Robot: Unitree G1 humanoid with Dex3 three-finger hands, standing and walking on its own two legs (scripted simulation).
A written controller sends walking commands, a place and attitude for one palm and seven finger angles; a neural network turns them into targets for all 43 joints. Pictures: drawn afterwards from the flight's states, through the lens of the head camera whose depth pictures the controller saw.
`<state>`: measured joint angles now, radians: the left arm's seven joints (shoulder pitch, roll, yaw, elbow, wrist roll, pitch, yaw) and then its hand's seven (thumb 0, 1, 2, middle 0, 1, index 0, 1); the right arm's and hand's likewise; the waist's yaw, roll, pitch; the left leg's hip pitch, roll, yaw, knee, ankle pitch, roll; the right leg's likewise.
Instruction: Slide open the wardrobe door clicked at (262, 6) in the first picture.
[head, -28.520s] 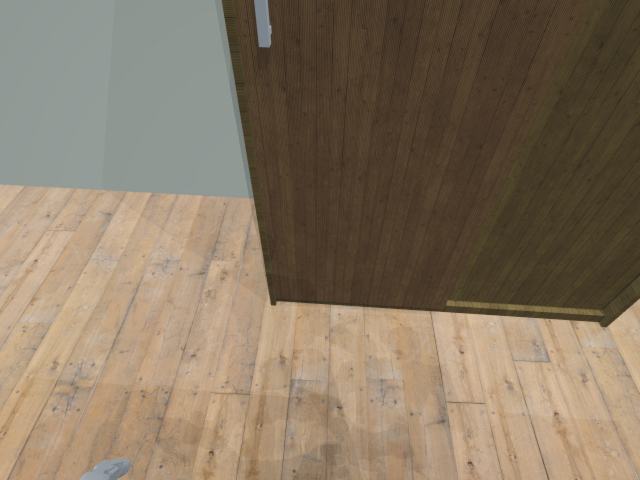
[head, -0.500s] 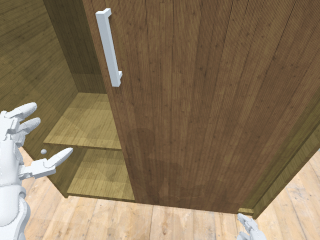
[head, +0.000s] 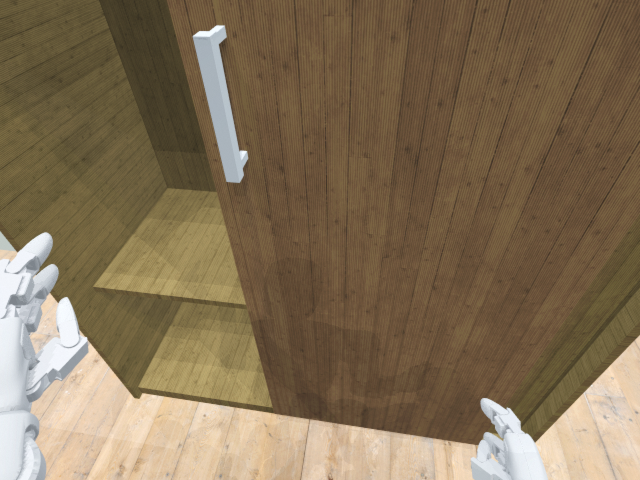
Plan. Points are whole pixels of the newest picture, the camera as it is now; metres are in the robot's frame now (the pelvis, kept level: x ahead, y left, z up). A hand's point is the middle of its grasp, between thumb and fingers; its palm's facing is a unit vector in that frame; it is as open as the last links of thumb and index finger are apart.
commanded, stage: draw the hand back to the body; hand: left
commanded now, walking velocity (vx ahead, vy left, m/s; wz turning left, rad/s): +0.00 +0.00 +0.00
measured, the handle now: (227, 109) +0.45 +0.18 +0.27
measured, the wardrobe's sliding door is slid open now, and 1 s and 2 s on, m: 0.47 0.47 0.47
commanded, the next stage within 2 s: step back with the hand held close in 0.14 s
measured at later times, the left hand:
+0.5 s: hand (94, 343) +0.19 +0.26 +0.14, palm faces +0.38 -0.81 -0.45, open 7.5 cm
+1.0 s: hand (8, 403) +0.12 +0.30 +0.15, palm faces +0.48 -0.77 -0.43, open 7.5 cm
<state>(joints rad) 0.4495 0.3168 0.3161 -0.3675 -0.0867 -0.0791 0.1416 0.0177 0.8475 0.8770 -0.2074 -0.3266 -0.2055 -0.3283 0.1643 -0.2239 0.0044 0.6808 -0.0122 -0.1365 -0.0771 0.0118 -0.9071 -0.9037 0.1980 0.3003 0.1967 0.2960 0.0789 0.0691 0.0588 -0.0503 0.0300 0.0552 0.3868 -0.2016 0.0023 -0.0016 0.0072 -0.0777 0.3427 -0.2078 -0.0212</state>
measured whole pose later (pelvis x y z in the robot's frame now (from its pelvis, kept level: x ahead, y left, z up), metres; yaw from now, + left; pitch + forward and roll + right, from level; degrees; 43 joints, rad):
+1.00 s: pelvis -0.09 +0.04 -0.02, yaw -1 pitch -1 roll -2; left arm 0.49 0.37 0.40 -0.47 -0.01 -0.20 0.20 0.02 0.88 0.90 -0.21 -0.30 -0.21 -0.31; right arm 0.23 -0.22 0.02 0.61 -0.01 -0.09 -0.11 0.01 -0.91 -0.90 0.20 0.30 0.20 0.30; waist 0.01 0.03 0.03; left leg -0.44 0.02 0.08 0.62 -0.21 0.06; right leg -0.39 -0.01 -0.04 0.56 -0.18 0.01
